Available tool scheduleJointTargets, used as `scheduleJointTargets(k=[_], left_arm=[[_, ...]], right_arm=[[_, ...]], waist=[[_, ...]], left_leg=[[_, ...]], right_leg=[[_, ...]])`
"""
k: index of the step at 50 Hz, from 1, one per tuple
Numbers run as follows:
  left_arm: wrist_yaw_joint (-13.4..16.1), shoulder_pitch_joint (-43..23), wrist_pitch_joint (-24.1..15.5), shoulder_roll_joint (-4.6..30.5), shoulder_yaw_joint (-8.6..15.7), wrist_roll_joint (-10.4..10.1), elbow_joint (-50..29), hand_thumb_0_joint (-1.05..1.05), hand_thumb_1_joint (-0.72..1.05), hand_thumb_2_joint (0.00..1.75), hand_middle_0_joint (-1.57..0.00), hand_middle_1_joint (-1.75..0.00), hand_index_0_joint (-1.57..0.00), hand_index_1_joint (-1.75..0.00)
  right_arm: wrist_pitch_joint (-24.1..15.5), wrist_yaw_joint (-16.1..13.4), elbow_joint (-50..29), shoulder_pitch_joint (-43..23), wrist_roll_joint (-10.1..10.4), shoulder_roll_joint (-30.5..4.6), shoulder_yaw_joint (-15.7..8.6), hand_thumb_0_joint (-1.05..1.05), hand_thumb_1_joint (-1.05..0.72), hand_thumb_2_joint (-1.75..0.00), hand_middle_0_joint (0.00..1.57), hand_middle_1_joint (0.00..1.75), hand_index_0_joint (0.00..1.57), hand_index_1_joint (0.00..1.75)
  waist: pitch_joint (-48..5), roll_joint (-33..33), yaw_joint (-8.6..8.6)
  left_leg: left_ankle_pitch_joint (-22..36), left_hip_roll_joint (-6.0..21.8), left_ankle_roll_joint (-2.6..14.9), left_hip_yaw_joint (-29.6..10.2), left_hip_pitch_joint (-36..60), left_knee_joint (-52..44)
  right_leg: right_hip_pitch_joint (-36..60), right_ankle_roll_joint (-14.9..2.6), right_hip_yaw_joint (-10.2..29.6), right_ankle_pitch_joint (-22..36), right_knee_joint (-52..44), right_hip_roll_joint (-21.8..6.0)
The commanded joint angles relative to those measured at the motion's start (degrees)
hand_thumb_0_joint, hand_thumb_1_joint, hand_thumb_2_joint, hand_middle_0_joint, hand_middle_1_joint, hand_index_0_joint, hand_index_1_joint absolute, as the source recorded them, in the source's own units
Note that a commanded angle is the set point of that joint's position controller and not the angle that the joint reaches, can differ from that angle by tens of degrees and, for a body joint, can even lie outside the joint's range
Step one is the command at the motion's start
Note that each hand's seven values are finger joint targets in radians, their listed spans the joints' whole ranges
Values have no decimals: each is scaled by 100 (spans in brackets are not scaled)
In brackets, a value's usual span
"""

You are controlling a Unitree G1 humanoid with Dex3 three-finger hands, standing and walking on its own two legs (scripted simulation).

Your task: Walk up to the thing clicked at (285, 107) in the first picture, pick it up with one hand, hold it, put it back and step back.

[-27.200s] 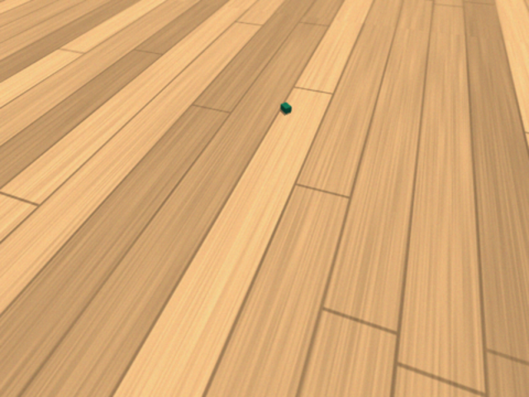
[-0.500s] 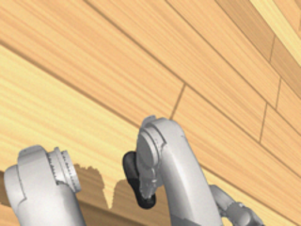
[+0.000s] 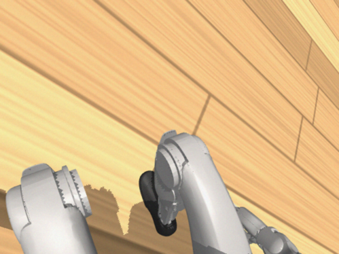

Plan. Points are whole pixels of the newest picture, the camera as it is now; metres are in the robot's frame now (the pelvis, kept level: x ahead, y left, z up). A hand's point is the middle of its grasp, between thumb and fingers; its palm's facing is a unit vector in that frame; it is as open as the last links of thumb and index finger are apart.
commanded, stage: settle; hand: left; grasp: from above
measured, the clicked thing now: out of the picture +0.41 +0.43 -0.28
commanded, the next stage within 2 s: lift in 0.90 s
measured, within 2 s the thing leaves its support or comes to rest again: leaves its support in 0.18 s
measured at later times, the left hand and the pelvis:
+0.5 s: hand out of the picture +0.40 +0.43 -0.17, palm faces -0.40 -0.15 -0.91, open 5.3 cm; pelvis +0.00 +0.00 +0.01, yaw +2 degrees
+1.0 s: hand out of the picture +0.40 +0.42 -0.10, palm faces -0.41 -0.13 -0.90, open 5.2 cm; pelvis -0.01 -0.01 +0.03, yaw +5 degrees
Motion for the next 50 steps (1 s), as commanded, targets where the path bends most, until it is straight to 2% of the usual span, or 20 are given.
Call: scheduleJointTargets(k=[1,3,5,8,10,12,16,18,19,20,22,25,28,31,34,37,39,45,49,50], left_arm=[[120,-1171,72,1556,82,-118,-733,0,84,18,-117,-25,-121,-21],[98,-1401,40,1692,211,-219,-1209,0,83,17,-117,-23,-120,-20],[19,-952,124,1645,269,-213,-701,0,85,16,-117,-23,-121,-19],[-64,-1313,55,1708,296,-270,-1486,0,86,16,-119,-22,-123,-18],[-140,-1000,153,1692,346,-261,-1261,0,87,14,-119,-21,-123,-17],[-189,-1012,158,1773,521,-318,-1584,0,87,15,-120,-19,-124,-15],[-427,-1095,239,1383,303,-379,-1982,0,88,11,-122,-15,-125,-12],[-548,-930,312,1421,437,-443,-2101,0,88,9,-120,-15,-124,-11],[-608,-1076,316,1300,357,-506,-2301,0,88,10,-121,-14,-125,-10],[-693,-1040,348,1206,348,-548,-2244,0,88,8,-122,-11,-125,-8],[-909,-1018,395,850,91,-575,-2202,0,85,5,-120,-10,-123,-7],[-1174,-1145,410,806,80,-666,-2612,0,83,4,-120,-7,-123,-4],[-1410,-1075,425,519,-30,-738,-2708,0,84,3,-121,-7,-124,-4],[-1596,-1216,363,574,13,-795,-2985,0,83,0,-121,-3,-124,-1],[-1690,-1259,281,731,167,-796,-3344,0,83,1,-121,-2,-124,0],[-1771,-1193,214,672,225,-793,-3347,0,83,1,-122,-1,-124,0],[-1790,-1203,184,768,326,-772,-3445,0,84,2,-122,-2,-124,0],[-1852,-1137,229,708,297,-765,-3396,0,84,4,-122,-3,-124,-2],[-1897,-1179,260,591,188,-808,-3330,0,83,3,-121,-3,-123,-1],[-1912,-1312,256,614,185,-815,-3419,0,87,0,-127,-4,-130,-1]], right_arm=[[7,-74,-30,838,68,-1892,-622,0,-90,-90,20,30,20,30],[32,-103,17,898,72,-1981,-721,0,-90,-90,20,30,20,30],[38,-89,3,958,89,-1889,-667,0,-90,-90,20,30,20,30],[87,-107,6,916,100,-1920,-794,0,-90,-90,20,30,20,30],[111,-77,-5,936,116,-1908,-832,0,-90,-90,20,30,20,30],[157,-84,-32,991,137,-1940,-901,0,-90,-90,20,30,20,30],[239,-69,47,1008,239,-1767,-1027,0,-90,-90,20,30,20,30],[264,-56,-54,1078,295,-1774,-1110,0,-90,-90,20,30,20,30],[308,-60,40,1126,323,-1729,-1156,0,-90,-90,20,30,20,30],[338,-56,54,1135,354,-1730,-1214,0,-90,-90,20,30,20,30],[388,-53,76,1233,423,-1669,-1269,0,-90,-90,20,30,20,30],[514,-94,-2,1258,548,-1666,-1376,0,-90,-90,20,30,20,30],[599,-111,-12,1376,633,-1617,-1469,0,-90,-90,20,30,20,30],[707,-192,-41,1435,685,-1603,-1506,0,-90,-90,20,30,20,30],[839,-256,-69,1446,717,-1539,-1532,0,-90,-90,20,30,20,30],[921,-306,-70,1482,736,-1502,-1552,0,-90,-90,20,30,20,30],[988,-349,-85,1452,758,-1486,-1547,0,-90,-90,20,30,20,30],[1089,-391,-73,1532,781,-1395,-1575,0,-90,-90,20,30,20,30],[1137,-439,-56,1550,802,-1355,-1588,0,-90,-90,20,30,20,30],[1145,-445,-50,1554,808,-1339,-1601,0,-93,-91,20,30,20,30]], waist=[[-3450,3270,-149],[-3829,3453,-55],[-3699,3334,-64],[-4034,3722,70],[-3948,3659,99],[-4121,3644,169],[-4257,3792,265],[-4402,3623,335],[-4444,3610,378],[-4351,3599,377],[-4109,3559,301],[-4288,3347,387],[-4206,3145,393],[-4313,3050,398],[-4733,3131,533],[-4637,3073,544],[-4729,3258,648],[-4927,3099,662],[-4760,2900,605],[-4828,2898,588]], left_leg=[[1372,220,-73,454,2959,-1733],[1652,219,-87,466,3195,-1748],[1723,217,-82,468,3115,-1743],[1851,208,-112,518,3282,-1768],[1823,202,-109,539,3288,-1783],[1781,170,-101,582,3220,-1822],[1691,161,-90,659,3185,-1883],[1712,120,-57,730,3138,-1891],[1621,114,-59,733,3093,-1940],[1574,102,-74,716,3079,-2003],[1415,103,-70,670,3054,-2120],[1180,65,-35,698,2960,-2224],[1147,48,-35,675,3036,-2288],[1255,2,-12,747,3010,-2249],[1477,-7,1,844,3172,-2211],[1467,-36,2,845,3212,-2282],[1396,-58,-21,817,3313,-2418],[1535,-57,54,980,3390,-2443],[1263,-54,87,1007,3173,-2531],[1164,-61,101,1020,3119,-2545]], right_leg=[[1504,-463,-542,1325,-942,130],[1647,-469,-545,1521,-968,138],[1646,-465,-543,1549,-954,125],[1692,-492,-508,1621,-959,110],[1606,-502,-490,1562,-951,91],[1695,-509,-477,1542,-1003,89],[1589,-534,-404,1503,-1070,86],[1790,-518,-324,1554,-1160,65],[1682,-532,-326,1490,-1159,54],[1539,-545,-339,1427,-1150,27],[1353,-549,-313,1294,-1194,17],[1412,-550,-257,1154,-1284,-18],[1316,-576,-217,1086,-1369,-57],[1388,-589,-162,1131,-1474,-77],[1583,-595,-93,1274,-1498,-77],[1526,-602,-98,1212,-1546,-94],[1430,-634,-87,1124,-1502,-105],[1657,-598,9,1247,-1664,-84],[1673,-589,23,1071,-1769,-87],[1676,-583,45,1005,-1792,-87]])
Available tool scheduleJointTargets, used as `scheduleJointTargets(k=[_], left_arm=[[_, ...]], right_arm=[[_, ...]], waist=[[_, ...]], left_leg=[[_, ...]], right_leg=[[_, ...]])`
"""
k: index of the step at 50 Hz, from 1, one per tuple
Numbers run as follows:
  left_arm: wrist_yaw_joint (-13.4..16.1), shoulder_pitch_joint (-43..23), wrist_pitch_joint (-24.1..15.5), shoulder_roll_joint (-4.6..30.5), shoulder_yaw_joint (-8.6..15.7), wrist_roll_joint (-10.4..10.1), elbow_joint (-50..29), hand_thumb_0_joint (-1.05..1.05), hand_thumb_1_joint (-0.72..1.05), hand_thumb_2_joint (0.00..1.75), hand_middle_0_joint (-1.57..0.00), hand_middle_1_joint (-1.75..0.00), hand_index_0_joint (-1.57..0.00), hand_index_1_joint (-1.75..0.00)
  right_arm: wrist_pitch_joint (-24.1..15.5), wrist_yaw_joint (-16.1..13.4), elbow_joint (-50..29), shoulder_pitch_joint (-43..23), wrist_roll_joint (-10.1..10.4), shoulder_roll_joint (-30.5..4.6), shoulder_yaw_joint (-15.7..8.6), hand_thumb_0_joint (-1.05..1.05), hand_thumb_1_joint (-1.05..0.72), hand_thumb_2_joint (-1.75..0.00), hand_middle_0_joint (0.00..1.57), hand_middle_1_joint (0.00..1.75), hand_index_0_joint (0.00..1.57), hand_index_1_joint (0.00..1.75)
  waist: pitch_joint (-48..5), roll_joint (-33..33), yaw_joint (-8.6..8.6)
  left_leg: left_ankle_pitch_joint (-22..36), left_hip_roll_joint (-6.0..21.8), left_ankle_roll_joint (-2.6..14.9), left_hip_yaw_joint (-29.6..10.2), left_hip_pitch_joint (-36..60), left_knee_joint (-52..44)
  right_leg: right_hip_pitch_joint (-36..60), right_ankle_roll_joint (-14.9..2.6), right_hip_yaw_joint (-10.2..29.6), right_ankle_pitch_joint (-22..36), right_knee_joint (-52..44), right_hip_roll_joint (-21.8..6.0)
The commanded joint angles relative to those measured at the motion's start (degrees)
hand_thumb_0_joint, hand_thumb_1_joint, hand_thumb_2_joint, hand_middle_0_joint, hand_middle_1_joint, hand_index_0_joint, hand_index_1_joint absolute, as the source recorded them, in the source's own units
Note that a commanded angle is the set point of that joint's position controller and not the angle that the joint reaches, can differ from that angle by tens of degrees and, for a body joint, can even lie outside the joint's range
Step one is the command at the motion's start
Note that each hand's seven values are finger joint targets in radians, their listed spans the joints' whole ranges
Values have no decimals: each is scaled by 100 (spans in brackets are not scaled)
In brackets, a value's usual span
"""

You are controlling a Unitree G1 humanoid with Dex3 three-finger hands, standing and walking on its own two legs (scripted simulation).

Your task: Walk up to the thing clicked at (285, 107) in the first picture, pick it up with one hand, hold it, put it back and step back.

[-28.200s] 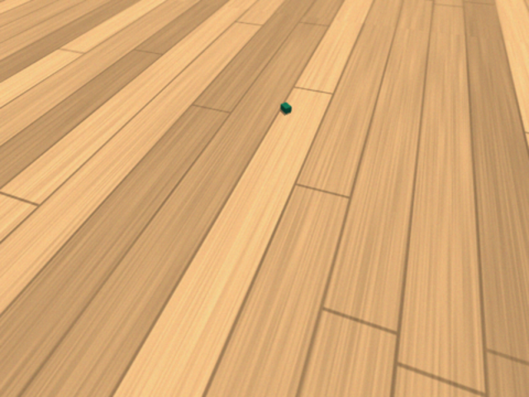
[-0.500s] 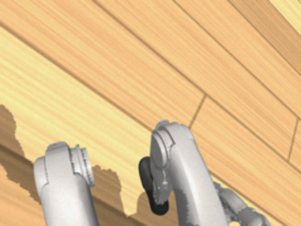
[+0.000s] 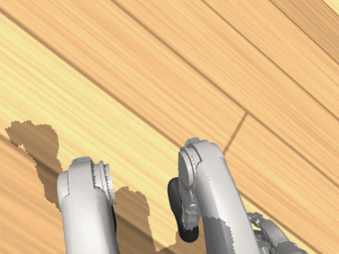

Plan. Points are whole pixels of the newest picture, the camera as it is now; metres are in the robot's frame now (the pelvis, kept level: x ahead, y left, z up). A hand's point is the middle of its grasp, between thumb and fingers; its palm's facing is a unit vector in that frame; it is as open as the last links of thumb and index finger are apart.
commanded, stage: lift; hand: left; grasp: from above
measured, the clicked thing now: out of the picture +0.46 +0.41 -0.18
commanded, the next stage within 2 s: hold in 1.72 s
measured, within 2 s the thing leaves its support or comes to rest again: neither
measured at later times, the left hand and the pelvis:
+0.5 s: hand out of the picture +0.40 +0.38 -0.04, palm faces -0.46 -0.13 -0.88, open 5.1 cm; pelvis +0.00 +0.00 +0.06, yaw +4 degrees
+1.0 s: hand out of the picture +0.33 +0.34 +0.17, palm faces -0.39 -0.15 -0.91, open 5.4 cm; pelvis +0.01 +0.00 +0.23, yaw +8 degrees
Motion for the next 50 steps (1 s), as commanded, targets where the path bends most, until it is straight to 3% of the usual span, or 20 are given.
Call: scheduleJointTargets(k=[1,2,5,11,17,27,29,31,32,36,38,39,40,42,44,47,49,50], left_arm=[[123,-1598,66,1787,252,-139,-783,0,79,1,-119,-1,-122,0],[85,-1553,85,1702,212,-181,-813,0,86,0,-125,-5,-128,-2],[13,-1552,181,1732,234,-292,-982,0,87,2,-124,-5,-127,-2],[-276,-1314,380,1661,338,-522,-1581,0,91,4,-128,-4,-131,-1],[-642,-979,356,1514,421,-783,-2376,0,93,6,-129,-6,-132,-3],[-1044,28,302,917,287,-1252,-3145,0,87,1,-122,-9,-126,-5],[-1061,110,333,1001,403,-1310,-3428,0,85,1,-120,-9,-124,-5],[-1086,262,367,788,272,-1395,-3686,0,84,0,-119,-10,-123,-6],[-1080,400,411,815,353,-1413,-3785,0,83,0,-117,-12,-121,-7],[-1034,667,595,644,337,-1518,-4295,0,84,1,-117,-10,-122,-6],[-1018,892,711,459,238,-1559,-4308,0,81,2,-115,-12,-120,-8],[-1015,843,751,422,188,-1552,-4604,0,80,3,-115,-13,-119,-9],[-994,1019,812,444,253,-1582,-4609,0,78,5,-113,-13,-117,-9],[-996,1312,926,138,41,-1622,-4640,0,79,4,-114,-14,-118,-10],[-963,1572,1056,18,30,-1638,-4580,0,78,6,-112,-16,-116,-11],[-912,1613,1186,-96,-45,-1615,-4792,0,78,9,-111,-18,-116,-14],[-903,1688,1265,-339,-255,-1585,-4703,0,80,11,-114,-19,-118,-15],[-878,1709,1293,-357,-246,-1594,-4585,0,80,11,-114,-18,-118,-15]], right_arm=[[48,-149,-91,1104,47,-1482,-541,0,-88,-89,20,30,20,30],[36,-150,-119,1084,58,-1493,-570,0,-93,-91,20,30,20,30],[51,-176,-160,1127,112,-1455,-622,0,-91,-90,20,30,20,30],[84,-213,-195,1232,268,-1451,-834,0,-91,-90,20,30,20,30],[152,-256,-236,1271,388,-1276,-996,0,-91,-91,20,30,20,30],[108,-411,-427,1137,591,-1037,-1157,0,-91,-90,20,30,20,30],[80,-468,-468,1081,650,-1066,-1193,0,-91,-90,20,30,20,30],[57,-516,-528,1009,690,-1013,-1217,0,-91,-90,20,30,20,30],[52,-538,-541,1000,725,-1017,-1240,0,-91,-90,20,30,20,30],[19,-638,-562,922,790,-960,-1259,0,-90,-90,20,30,20,30],[7,-693,-517,895,809,-902,-1262,0,-91,-90,20,30,20,30],[-4,-718,-533,902,819,-885,-1270,0,-90,-90,20,30,20,30],[-15,-748,-529,868,838,-867,-1272,0,-90,-90,20,30,20,30],[-40,-790,-533,842,848,-792,-1259,0,-90,-90,20,30,20,30],[-68,-842,-487,779,890,-762,-1258,0,-90,-90,20,30,20,30],[-129,-914,-455,713,935,-707,-1255,0,-90,-90,20,30,20,30],[-185,-961,-431,693,955,-665,-1231,0,-91,-90,20,30,20,30],[-218,-983,-390,685,969,-636,-1213,0,-90,-90,20,30,20,30]], waist=[[-3834,1999,-4],[-3789,2017,-2],[-4020,2160,138],[-4386,2313,272],[-4816,2233,427],[-4452,1526,520],[-4455,1672,612],[-4427,1646,607],[-4429,1564,650],[-4582,1665,720],[-4446,1507,686],[-4625,1466,702],[-4594,1463,738],[-4276,1367,721],[-3947,1247,730],[-3869,1211,748],[-3568,1116,672],[-3377,1070,680]], left_leg=[[756,53,90,497,3094,-1698],[704,51,70,467,3119,-1741],[495,72,75,455,3234,-1969],[845,35,25,413,3839,-2313],[921,43,95,502,4172,-2630],[430,38,180,585,4244,-3388],[288,80,141,446,4571,-3763],[159,112,132,411,4833,-4012],[183,108,135,415,4931,-4128],[489,140,96,398,5647,-4603],[650,140,113,475,5847,-4746],[752,133,118,525,6052,-4830],[792,121,122,557,6167,-4962],[781,131,116,598,6353,-5266],[611,143,100,575,6516,-5656],[628,161,76,560,7029,-6111],[544,167,66,557,7231,-6429],[516,168,61,547,7279,-6577]], right_leg=[[1650,-502,-330,894,-1330,179],[1549,-528,-338,829,-1319,164],[1623,-515,-312,753,-1345,169],[1642,-541,-244,969,-1466,90],[2057,-508,-58,1053,-1781,78],[2837,-473,103,799,-2669,82],[2902,-469,86,727,-2730,58],[3077,-459,83,660,-2932,78],[3240,-451,103,679,-3052,64],[3709,-432,144,888,-3417,43],[3991,-415,183,966,-3748,50],[4222,-417,221,1022,-3931,49],[4427,-409,258,1048,-4090,44],[4729,-397,279,1030,-4442,51],[5019,-388,309,914,-4771,47],[5533,-390,361,954,-5198,56],[5787,-394,390,904,-5526,69],[5900,-390,402,874,-5668,71]])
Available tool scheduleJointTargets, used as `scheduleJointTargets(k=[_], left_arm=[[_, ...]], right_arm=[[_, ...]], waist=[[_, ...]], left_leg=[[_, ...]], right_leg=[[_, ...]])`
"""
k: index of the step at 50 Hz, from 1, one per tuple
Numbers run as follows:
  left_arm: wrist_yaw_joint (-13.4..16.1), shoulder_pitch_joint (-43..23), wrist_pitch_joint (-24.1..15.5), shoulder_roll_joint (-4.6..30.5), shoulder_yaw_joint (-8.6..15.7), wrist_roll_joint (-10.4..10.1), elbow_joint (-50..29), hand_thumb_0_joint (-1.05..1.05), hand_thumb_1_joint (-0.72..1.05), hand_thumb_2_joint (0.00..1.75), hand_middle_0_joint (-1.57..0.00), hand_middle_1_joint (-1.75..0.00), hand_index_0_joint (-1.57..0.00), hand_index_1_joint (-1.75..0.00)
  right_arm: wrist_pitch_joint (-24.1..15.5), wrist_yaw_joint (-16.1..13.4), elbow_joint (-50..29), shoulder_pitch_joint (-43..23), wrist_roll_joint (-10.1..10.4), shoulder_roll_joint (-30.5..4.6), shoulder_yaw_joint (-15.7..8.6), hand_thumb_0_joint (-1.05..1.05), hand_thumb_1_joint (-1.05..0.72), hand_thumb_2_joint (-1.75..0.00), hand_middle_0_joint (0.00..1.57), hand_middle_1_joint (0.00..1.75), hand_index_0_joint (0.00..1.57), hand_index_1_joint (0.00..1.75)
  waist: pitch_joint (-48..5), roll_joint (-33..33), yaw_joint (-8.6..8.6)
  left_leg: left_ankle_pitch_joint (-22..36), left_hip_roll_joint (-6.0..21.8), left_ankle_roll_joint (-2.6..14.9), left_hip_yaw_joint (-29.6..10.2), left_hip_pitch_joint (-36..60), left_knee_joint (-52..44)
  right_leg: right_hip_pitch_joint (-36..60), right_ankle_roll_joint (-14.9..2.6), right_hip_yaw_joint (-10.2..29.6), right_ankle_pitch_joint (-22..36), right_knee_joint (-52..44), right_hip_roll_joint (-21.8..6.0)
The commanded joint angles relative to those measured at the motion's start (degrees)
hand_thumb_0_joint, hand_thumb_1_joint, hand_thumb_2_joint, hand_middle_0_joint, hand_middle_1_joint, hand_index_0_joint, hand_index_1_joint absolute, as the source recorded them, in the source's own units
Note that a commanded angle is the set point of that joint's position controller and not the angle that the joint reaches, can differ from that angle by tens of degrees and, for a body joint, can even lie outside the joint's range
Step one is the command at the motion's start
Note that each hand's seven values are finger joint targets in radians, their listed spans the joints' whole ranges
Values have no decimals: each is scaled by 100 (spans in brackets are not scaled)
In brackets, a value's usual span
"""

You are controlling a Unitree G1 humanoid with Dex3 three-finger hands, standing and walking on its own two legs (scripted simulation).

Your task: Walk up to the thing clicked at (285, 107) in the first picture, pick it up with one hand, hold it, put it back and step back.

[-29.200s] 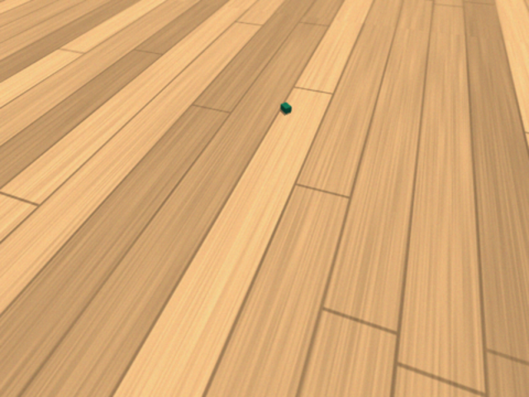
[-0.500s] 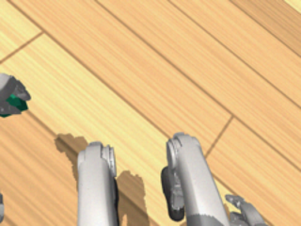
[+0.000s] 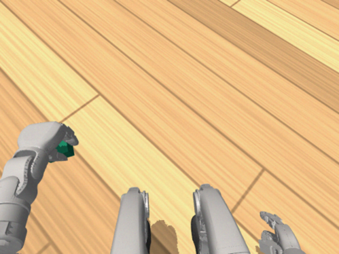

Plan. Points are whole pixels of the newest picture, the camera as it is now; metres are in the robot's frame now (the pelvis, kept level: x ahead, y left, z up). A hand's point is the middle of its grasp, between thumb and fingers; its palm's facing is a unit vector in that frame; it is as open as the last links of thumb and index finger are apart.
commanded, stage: lift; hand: left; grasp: from above
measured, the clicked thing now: (58, 149) +0.39 +0.30 -0.10
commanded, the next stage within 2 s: hold in 0.72 s
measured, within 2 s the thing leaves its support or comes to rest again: neither
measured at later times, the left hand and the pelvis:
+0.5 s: hand (42, 132) +0.36 +0.25 +0.07, palm faces -0.42 -0.07 -0.91, open 5.6 cm; pelvis +0.04 +0.00 +0.14, yaw +1 degrees
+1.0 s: hand (33, 108) +0.38 +0.24 +0.13, palm faces -0.45 -0.07 -0.89, open 5.7 cm; pelvis +0.07 +0.00 +0.19, yaw +1 degrees
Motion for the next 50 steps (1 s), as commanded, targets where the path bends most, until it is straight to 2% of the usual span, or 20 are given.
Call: scheduleJointTargets(k=[1,2,4,6,7,8,13,14,17,18,22,25,27,28,29,33,40,42,46,50], left_arm=[[275,-1258,157,1320,416,-10,-715,0,78,11,-113,-19,-116,-15],[303,-1324,161,1412,492,-34,-756,0,79,11,-113,-20,-117,-16],[292,-1238,187,1035,191,-26,-591,0,80,8,-113,-21,-117,-16],[295,-1079,198,973,127,-28,-424,0,82,6,-114,-21,-119,-16],[291,-1012,205,733,-29,-42,-397,0,80,4,-112,-21,-117,-15],[312,-982,199,807,18,-40,-428,0,79,5,-110,-22,-116,-16],[486,-1106,132,755,19,160,-370,0,78,4,-108,-24,-114,-17],[548,-1203,108,803,98,182,-389,0,77,4,-108,-23,-114,-17],[725,-1437,127,604,-94,329,-189,0,77,6,-107,-26,-113,-20],[802,-1399,158,674,-49,380,-76,0,76,7,-107,-27,-113,-21],[952,-1490,321,500,-154,379,0,0,76,10,-106,-28,-112,-22],[920,-1310,475,304,-312,316,157,0,75,13,-106,-28,-112,-23],[887,-1199,560,326,-301,273,174,0,77,12,-107,-27,-113,-21],[845,-1208,581,312,-294,224,148,0,74,12,-106,-27,-111,-22],[790,-1192,602,197,-423,216,162,0,74,12,-106,-28,-111,-22],[647,-1157,625,130,-466,148,49,0,71,9,-104,-25,-109,-19],[581,-1241,561,193,-386,251,-220,0,74,13,-106,-27,-112,-21],[569,-1318,548,220,-384,265,-358,0,74,8,-105,-25,-111,-18],[472,-1180,510,159,-449,339,-351,0,73,6,-103,-24,-110,-17],[372,-1079,532,24,-534,276,-456,0,75,8,-104,-25,-111,-18]], right_arm=[[-251,-213,-382,456,70,-980,-356,0,-91,-90,20,30,20,30],[-289,-238,-366,427,73,-980,-357,0,-91,-90,20,30,20,30],[-360,-271,-353,454,77,-927,-343,0,-91,-90,20,30,20,30],[-441,-298,-354,434,91,-926,-335,0,-91,-90,20,30,20,30],[-474,-307,-367,452,97,-899,-333,0,-91,-90,20,30,20,30],[-506,-317,-376,437,102,-901,-337,0,-91,-90,20,30,20,30],[-600,-361,-310,509,100,-819,-345,0,-91,-91,20,30,20,30],[-617,-358,-300,540,100,-852,-372,0,-91,-90,20,30,20,30],[-656,-343,-226,626,116,-837,-385,0,-91,-90,20,30,20,30],[-666,-333,-199,649,122,-836,-395,0,-91,-90,20,30,20,30],[-689,-274,-196,670,114,-850,-448,0,-91,-90,20,30,20,30],[-685,-255,-173,688,124,-822,-462,0,-91,-90,20,30,20,30],[-677,-254,-178,687,126,-828,-484,0,-91,-90,20,30,20,30],[-672,-259,-165,716,127,-822,-492,0,-91,-90,20,30,20,30],[-664,-261,-171,721,135,-810,-487,0,-91,-90,20,30,20,30],[-648,-288,-198,711,133,-791,-484,0,-91,-90,20,30,20,30],[-589,-305,-228,674,134,-783,-492,0,-90,-90,20,30,20,30],[-571,-307,-227,641,136,-783,-493,0,-90,-90,20,30,20,30],[-528,-311,-231,573,149,-803,-511,0,-90,-90,20,30,20,30],[-490,-308,-285,511,161,-793,-505,0,-90,-90,20,30,20,30]], waist=[[-2243,602,-86],[-2227,513,-33],[-1985,447,-117],[-1761,449,-44],[-1692,415,-84],[-1660,357,-24],[-1667,449,-24],[-1719,434,18],[-1580,368,-14],[-1464,346,19],[-1558,345,111],[-1386,151,104],[-1419,41,183],[-1489,37,161],[-1444,-38,135],[-1292,-13,162],[-1267,77,217],[-1291,166,225],[-1145,116,226],[-1067,8,273]], left_leg=[[106,-5,83,-81,2800,-2422],[39,-6,95,-90,2877,-2557],[107,-20,87,-29,3029,-2790],[-32,-21,73,-53,3223,-3136],[13,-20,63,-19,3345,-3243],[-18,-35,64,-11,3425,-3367],[476,-90,17,110,4056,-3781],[519,-85,12,116,4245,-3889],[875,-99,-1,191,4593,-4100],[894,-118,-2,228,4626,-4168],[1217,-123,-27,292,5129,-4529],[1494,-129,-33,276,5339,-4760],[1714,-149,-21,308,5494,-4863],[1859,-151,-22,325,5576,-4878],[1963,-149,-14,334,5634,-4934],[2106,-157,-28,350,5886,-5205],[2516,-186,-33,408,6312,-5469],[2591,-182,-53,406,6484,-5589],[2700,-153,-65,384,6678,-5757],[2836,-176,-56,408,6793,-5879]], right_leg=[[1905,-276,-56,404,-1861,155],[2072,-275,-29,352,-2028,165],[2320,-284,25,408,-2344,161],[2542,-280,52,306,-2627,158],[2656,-287,78,339,-2782,166],[2802,-285,103,276,-2945,166],[3413,-291,192,592,-3501,171],[3527,-293,200,640,-3583,171],[3730,-299,209,933,-3832,182],[3806,-296,235,915,-3956,175],[4296,-292,265,1211,-4288,165],[4619,-273,260,1464,-4530,170],[4912,-255,284,1683,-4681,161],[4993,-251,305,1816,-4721,161],[5049,-251,298,1949,-4752,160],[5309,-266,309,2029,-4982,159],[5688,-262,349,2384,-5280,139],[5773,-272,343,2406,-5336,139],[5812,-289,306,2416,-5442,165],[5999,-279,321,2569,-5577,158]])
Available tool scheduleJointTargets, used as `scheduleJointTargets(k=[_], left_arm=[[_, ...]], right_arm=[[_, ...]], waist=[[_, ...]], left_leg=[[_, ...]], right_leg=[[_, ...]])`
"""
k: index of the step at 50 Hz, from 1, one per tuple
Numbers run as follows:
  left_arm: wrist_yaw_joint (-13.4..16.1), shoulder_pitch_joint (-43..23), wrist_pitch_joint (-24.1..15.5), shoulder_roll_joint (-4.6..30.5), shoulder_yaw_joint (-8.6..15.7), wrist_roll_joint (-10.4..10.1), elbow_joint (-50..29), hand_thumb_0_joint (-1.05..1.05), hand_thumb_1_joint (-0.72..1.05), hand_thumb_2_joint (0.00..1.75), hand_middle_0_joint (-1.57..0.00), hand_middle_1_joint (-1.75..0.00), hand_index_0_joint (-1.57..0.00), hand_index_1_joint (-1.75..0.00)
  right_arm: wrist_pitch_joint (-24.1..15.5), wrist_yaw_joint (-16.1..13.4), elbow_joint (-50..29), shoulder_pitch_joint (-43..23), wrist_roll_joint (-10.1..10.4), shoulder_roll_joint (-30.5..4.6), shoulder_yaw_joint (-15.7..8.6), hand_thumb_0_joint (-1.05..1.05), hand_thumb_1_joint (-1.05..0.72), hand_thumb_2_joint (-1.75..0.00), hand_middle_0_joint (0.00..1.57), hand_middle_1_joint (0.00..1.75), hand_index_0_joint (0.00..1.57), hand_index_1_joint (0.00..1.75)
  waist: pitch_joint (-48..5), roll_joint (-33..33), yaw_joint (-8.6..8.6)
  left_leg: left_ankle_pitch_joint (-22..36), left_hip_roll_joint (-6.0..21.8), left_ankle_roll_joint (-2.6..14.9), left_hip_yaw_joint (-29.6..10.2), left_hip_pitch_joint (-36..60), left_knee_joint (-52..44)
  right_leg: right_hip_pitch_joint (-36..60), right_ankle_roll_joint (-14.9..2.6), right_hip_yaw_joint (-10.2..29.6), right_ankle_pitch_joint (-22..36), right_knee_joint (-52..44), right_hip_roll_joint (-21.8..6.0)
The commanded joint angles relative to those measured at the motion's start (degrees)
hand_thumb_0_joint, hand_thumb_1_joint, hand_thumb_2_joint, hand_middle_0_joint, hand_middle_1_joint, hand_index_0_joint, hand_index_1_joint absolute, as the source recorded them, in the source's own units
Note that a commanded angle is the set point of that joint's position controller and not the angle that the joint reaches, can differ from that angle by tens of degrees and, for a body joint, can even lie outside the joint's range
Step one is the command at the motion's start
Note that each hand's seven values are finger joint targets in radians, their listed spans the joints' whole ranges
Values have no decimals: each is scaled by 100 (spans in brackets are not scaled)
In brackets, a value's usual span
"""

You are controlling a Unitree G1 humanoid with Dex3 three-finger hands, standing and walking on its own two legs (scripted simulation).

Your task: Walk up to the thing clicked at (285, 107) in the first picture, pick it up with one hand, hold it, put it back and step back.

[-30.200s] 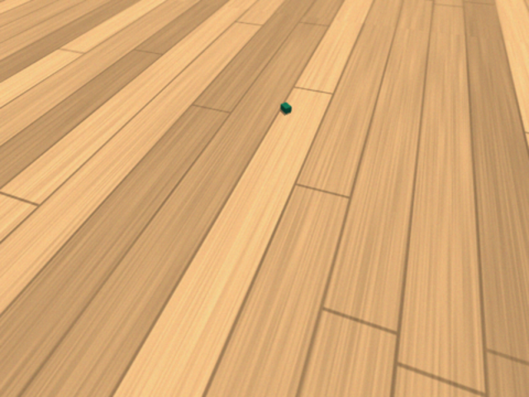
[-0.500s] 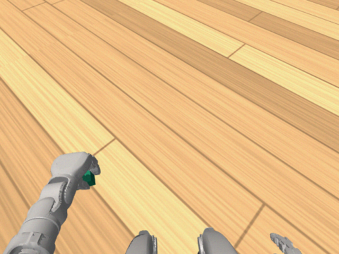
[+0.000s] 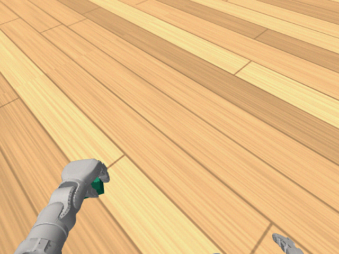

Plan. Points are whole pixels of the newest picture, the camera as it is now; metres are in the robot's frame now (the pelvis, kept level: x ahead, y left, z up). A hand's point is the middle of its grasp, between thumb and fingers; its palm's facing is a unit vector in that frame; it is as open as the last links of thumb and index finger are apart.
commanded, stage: hold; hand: left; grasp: from above
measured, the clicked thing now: (90, 186) +0.33 +0.25 -0.10
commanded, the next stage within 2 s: crouch in 1.72 s
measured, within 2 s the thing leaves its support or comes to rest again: neither
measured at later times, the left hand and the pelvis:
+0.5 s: hand (90, 182) +0.31 +0.22 -0.02, palm faces -0.44 -0.06 -0.90, open 5.5 cm; pelvis +0.01 -0.01 +0.01, yaw +0 degrees
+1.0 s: hand (88, 187) +0.29 +0.22 +0.00, palm faces -0.43 -0.06 -0.90, open 5.2 cm; pelvis +0.00 -0.01 +0.02, yaw +0 degrees
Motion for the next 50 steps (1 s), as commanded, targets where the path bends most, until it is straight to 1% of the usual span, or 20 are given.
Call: scheduleJointTargets(k=[1,3,4,5,6,8,11,14,16,17,18,26,31,32,33,39,40,41,44,50], left_arm=[[100,-1633,-3,1212,495,-51,-1180,0,76,9,-105,-25,-112,-18],[28,-1472,27,1081,404,-77,-1064,0,75,7,-104,-24,-111,-17],[13,-1622,13,1174,446,-91,-1239,0,75,9,-105,-24,-111,-17],[-8,-1482,23,1203,479,-68,-1132,0,75,10,-106,-23,-112,-17],[-39,-1416,30,1099,398,-71,-1144,0,77,8,-107,-23,-113,-17],[-68,-1464,24,1239,514,-52,-1275,0,76,6,-105,-24,-112,-17],[-93,-1551,23,1186,478,-50,-1453,0,78,10,-107,-25,-114,-18],[-96,-1533,23,1186,503,-52,-1531,0,77,7,-106,-23,-113,-16],[-108,-1479,41,1198,514,-29,-1547,0,77,9,-107,-23,-113,-17],[-125,-1441,55,1169,512,-9,-1469,0,76,9,-106,-23,-112,-16],[-139,-1509,55,1184,495,-49,-1690,0,78,9,-106,-25,-113,-18],[-248,-1291,165,1100,437,-47,-1638,0,80,14,-110,-25,-115,-19],[-321,-1384,165,1138,438,-83,-1771,0,79,11,-107,-25,-114,-19],[-334,-1326,158,1133,453,-99,-1790,0,80,11,-108,-26,-115,-19],[-335,-1385,156,1122,448,-96,-1864,0,80,11,-107,-28,-114,-21],[-344,-1462,160,1139,451,-117,-1992,0,85,11,-111,-28,-118,-21],[-352,-1382,160,1135,468,-116,-1984,0,85,12,-111,-29,-118,-22],[-364,-1327,160,1084,424,-91,-1965,0,84,12,-111,-28,-118,-21],[-369,-1354,165,1151,484,-106,-2015,0,85,13,-111,-29,-118,-21],[-412,-1366,165,1119,421,-158,-2032,0,85,13,-111,-29,-118,-22]], right_arm=[[-148,-76,-686,-78,32,-826,-300,0,-90,-89,20,30,20,30],[-127,-72,-693,-86,33,-825,-293,0,-90,-89,20,30,20,30],[-120,-81,-695,-94,32,-845,-302,0,-90,-89,20,30,20,30],[-105,-84,-730,-127,46,-831,-285,0,-90,-89,20,30,20,30],[-91,-88,-758,-152,54,-811,-270,0,-90,-89,20,30,20,30],[-75,-92,-755,-174,52,-826,-286,0,-90,-89,20,30,20,30],[-45,-95,-800,-209,54,-821,-281,0,-90,-90,20,30,20,30],[-18,-98,-829,-274,62,-811,-271,0,-90,-89,20,30,20,30],[4,-99,-864,-336,74,-819,-275,0,-90,-89,20,30,20,30],[12,-101,-857,-316,69,-816,-277,0,-89,-89,20,30,20,30],[24,-102,-885,-349,72,-825,-279,0,-89,-89,20,30,20,30],[77,-113,-971,-482,93,-806,-255,0,-90,-90,20,30,20,30],[85,-119,-1036,-589,107,-787,-213,0,-90,-90,20,30,20,30],[88,-120,-1063,-631,113,-775,-217,0,-90,-90,20,30,20,30],[93,-123,-1063,-631,107,-775,-212,0,-90,-90,20,30,20,30],[88,-142,-1074,-715,121,-760,-187,0,-90,-90,20,30,20,30],[85,-148,-1084,-754,130,-756,-184,0,-90,-90,20,30,20,30],[84,-152,-1081,-743,124,-755,-186,0,-90,-90,20,30,20,30],[84,-157,-1081,-782,136,-761,-184,0,-90,-90,20,30,20,30],[72,-165,-1106,-857,162,-750,-155,0,-90,-90,20,30,20,30]], waist=[[-1529,119,35],[-1453,-18,19],[-1511,-8,39],[-1423,-72,67],[-1371,-168,49],[-1507,-73,76],[-1537,-64,89],[-1419,-64,85],[-1376,27,142],[-1382,-60,101],[-1416,-8,164],[-1215,-220,168],[-1071,-179,174],[-1051,-185,245],[-1102,-153,190],[-1049,-160,193],[-984,-138,237],[-1025,-191,189],[-1003,-61,243],[-903,-120,257]], left_leg=[[1654,-150,-56,-74,1300,-814],[1826,-145,-46,-68,1356,-836],[1884,-144,-46,-85,1390,-852],[1848,-168,-26,-51,1353,-858],[1854,-193,0,-25,1328,-847],[1986,-202,-5,-1,1441,-861],[2172,-193,2,-3,1587,-901],[2062,-194,-4,-10,1624,-1006],[1988,-200,-14,6,1684,-1082],[2048,-188,0,9,1691,-1071],[2073,-182,-17,-8,1757,-1132],[1934,-191,34,22,1847,-1295],[1592,-212,48,50,1835,-1434],[1576,-227,47,61,1852,-1480],[1557,-229,54,63,1882,-1474],[1483,-226,62,76,2002,-1605],[1461,-233,51,79,2002,-1631],[1479,-238,65,82,2037,-1616],[1540,-209,37,72,2124,-1711],[1405,-192,42,55,2147,-1862]], right_leg=[[713,-235,-91,1335,-681,250],[786,-224,-96,1490,-714,260],[851,-217,-98,1539,-733,259],[878,-211,-82,1544,-781,242],[911,-186,-51,1635,-814,226],[1024,-185,-46,1754,-825,217],[1044,-180,-44,1914,-842,220],[1095,-187,-44,1790,-920,215],[1094,-197,-49,1687,-966,208],[1105,-191,-51,1738,-957,218],[1175,-197,-60,1733,-986,219],[1279,-160,-43,1686,-1201,201],[1316,-154,-7,1364,-1368,169],[1374,-156,-16,1341,-1402,163],[1361,-148,5,1336,-1426,154],[1449,-147,2,1246,-1548,149],[1435,-152,-2,1211,-1569,148],[1418,-139,11,1251,-1573,142],[1491,-177,-31,1241,-1589,165],[1559,-183,-43,1090,-1699,171]])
